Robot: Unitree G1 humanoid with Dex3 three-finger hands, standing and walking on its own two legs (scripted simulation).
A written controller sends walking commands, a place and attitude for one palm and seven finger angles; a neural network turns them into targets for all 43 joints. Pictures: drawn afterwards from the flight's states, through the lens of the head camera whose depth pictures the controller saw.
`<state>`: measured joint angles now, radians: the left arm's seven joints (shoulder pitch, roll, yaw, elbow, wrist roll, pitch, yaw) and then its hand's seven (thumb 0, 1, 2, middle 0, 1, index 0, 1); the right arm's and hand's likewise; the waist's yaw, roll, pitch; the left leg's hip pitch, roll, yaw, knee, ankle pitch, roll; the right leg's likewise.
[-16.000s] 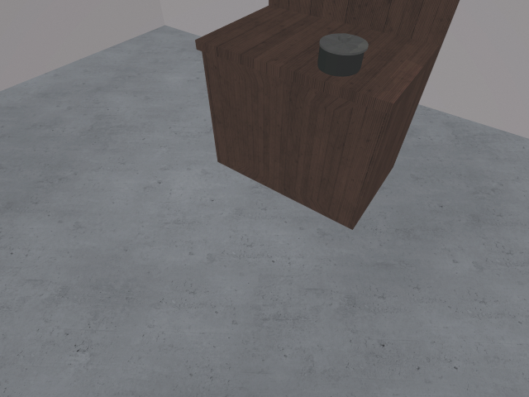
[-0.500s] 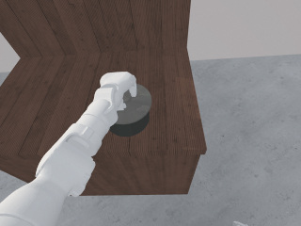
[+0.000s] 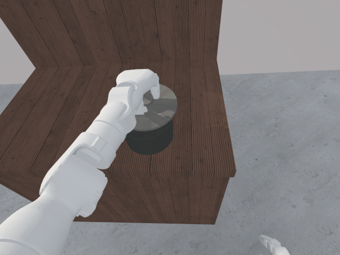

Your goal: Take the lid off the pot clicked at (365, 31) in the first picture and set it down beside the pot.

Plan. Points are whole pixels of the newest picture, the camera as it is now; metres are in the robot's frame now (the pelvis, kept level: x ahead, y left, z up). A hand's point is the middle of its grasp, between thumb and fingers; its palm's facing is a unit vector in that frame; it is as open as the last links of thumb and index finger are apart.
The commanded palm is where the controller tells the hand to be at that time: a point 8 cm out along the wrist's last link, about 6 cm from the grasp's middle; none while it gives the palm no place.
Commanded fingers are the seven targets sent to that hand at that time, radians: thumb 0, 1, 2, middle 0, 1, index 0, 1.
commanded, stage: lift the lid straight up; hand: left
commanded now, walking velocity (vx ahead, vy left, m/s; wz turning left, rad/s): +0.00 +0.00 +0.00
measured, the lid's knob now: (145, 99) +0.49 +0.06 +0.10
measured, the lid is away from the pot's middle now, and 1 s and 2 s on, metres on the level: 0.01 0.01 0.09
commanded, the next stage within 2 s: move the lid sideways beside the pot in 1.16 s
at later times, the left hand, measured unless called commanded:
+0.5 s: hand (138, 85) +0.47 +0.06 +0.16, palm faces -0.22 -0.01 -0.98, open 7.5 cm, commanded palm +0.45 +0.08 +0.23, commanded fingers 0.00 0.65 0.98 -0.96 -1.07 -0.88 -1.03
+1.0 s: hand (130, 71) +0.47 +0.07 +0.20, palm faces -0.20 -0.01 -0.98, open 7.5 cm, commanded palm +0.45 +0.08 +0.27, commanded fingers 0.00 0.65 0.98 -0.96 -1.07 -0.88 -1.03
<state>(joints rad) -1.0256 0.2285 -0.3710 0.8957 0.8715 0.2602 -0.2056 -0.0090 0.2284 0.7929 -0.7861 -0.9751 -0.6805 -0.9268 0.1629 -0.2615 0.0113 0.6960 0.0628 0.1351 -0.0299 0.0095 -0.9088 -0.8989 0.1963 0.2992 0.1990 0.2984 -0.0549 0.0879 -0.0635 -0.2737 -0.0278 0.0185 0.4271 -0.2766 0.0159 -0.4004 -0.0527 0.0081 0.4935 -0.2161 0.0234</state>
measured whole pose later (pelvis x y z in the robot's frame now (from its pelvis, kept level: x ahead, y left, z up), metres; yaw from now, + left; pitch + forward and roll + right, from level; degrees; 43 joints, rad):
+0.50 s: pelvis -0.01 +0.00 +0.00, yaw -1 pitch +6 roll +2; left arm -1.11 0.26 -0.33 0.90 0.88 0.28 -0.25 -0.02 0.23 0.79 -0.79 -0.98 -0.68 -0.93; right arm 0.20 -0.26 0.02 0.71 0.06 0.11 -0.03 0.01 -0.91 -0.90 0.20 0.30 0.20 0.30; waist -0.07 0.09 -0.06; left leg -0.25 -0.03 0.03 0.40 -0.26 0.02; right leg -0.39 -0.06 0.02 0.48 -0.20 0.03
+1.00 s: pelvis -0.01 +0.00 +0.00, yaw +0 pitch +5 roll +1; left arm -1.20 0.29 -0.36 0.86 0.88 0.31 -0.34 -0.03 0.23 0.79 -0.80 -0.98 -0.68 -0.93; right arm 0.17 -0.27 0.03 0.69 0.06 0.09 -0.02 0.01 -0.91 -0.90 0.20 0.30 0.20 0.30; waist -0.05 0.09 -0.05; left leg -0.24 -0.04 0.01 0.39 -0.25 0.02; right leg -0.36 -0.07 0.01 0.47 -0.20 0.03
